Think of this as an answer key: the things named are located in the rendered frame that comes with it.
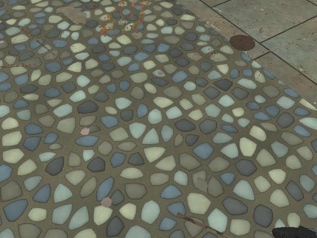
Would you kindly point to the right robot hand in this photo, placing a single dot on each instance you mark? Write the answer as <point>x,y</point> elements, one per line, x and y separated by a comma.
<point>292,232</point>

